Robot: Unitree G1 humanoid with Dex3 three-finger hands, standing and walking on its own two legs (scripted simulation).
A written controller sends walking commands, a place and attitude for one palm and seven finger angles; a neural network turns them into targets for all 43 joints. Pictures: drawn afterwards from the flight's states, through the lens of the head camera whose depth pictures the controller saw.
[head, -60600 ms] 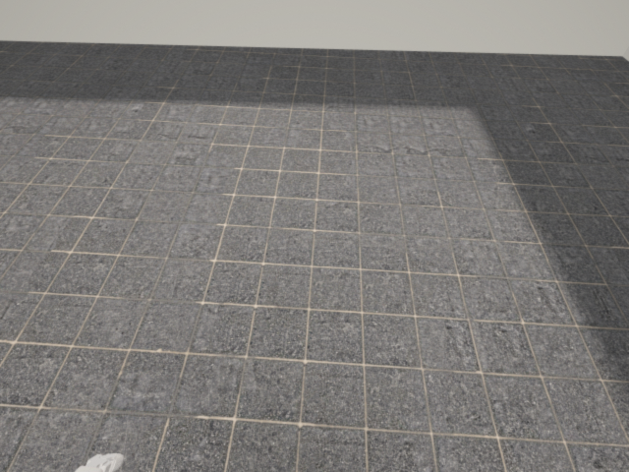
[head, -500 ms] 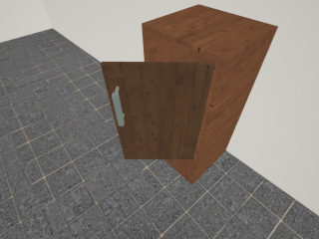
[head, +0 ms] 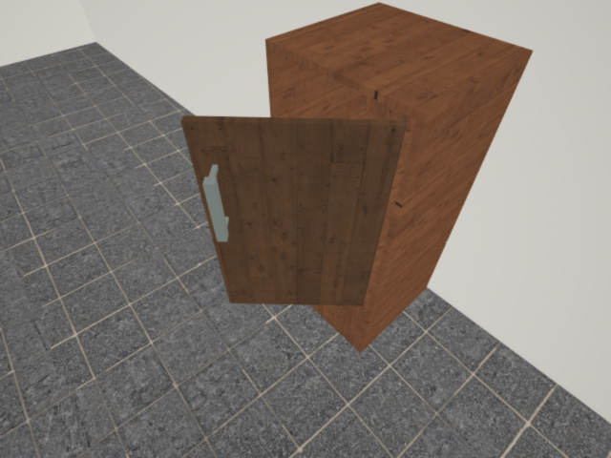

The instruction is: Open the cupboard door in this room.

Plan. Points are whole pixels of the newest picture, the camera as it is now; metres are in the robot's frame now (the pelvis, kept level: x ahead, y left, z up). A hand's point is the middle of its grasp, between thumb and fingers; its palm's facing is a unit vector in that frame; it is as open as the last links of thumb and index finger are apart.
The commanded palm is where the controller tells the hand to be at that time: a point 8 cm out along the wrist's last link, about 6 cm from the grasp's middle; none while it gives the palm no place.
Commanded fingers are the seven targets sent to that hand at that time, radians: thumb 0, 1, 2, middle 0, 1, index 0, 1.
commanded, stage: look again from close up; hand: left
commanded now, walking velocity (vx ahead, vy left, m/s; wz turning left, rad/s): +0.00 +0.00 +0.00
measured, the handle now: (218, 204) +0.57 +0.21 -0.04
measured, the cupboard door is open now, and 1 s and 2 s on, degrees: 46 46 46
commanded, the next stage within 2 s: raise the hand with hooked fingers in 0.34 s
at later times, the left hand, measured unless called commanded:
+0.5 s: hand out of the picture +0.07 +0.20 -0.15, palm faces +0.13 -0.96 -0.23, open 7.4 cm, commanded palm +0.11 +0.25 -0.08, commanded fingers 0.00 0.81 0.86 -0.21 -0.36 -0.21 -0.36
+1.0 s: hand (159, 424) +0.18 +0.21 -0.06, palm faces +0.10 -0.99 -0.07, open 9.4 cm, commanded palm +0.16 +0.27 -0.06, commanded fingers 0.00 0.22 0.61 -0.25 -0.74 -0.25 -0.74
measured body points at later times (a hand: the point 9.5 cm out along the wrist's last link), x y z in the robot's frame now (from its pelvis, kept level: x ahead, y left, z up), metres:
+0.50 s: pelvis +0.01 +0.00 +0.00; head +0.02 +0.00 +0.45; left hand +0.06 +0.25 -0.13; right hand +0.06 -0.25 -0.15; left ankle +0.03 +0.10 -0.75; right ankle +0.02 -0.09 -0.75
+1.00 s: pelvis +0.00 -0.01 -0.11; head +0.07 +0.01 +0.34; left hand +0.17 +0.26 -0.06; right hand +0.24 -0.22 -0.17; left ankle +0.03 +0.10 -0.75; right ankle +0.02 -0.09 -0.75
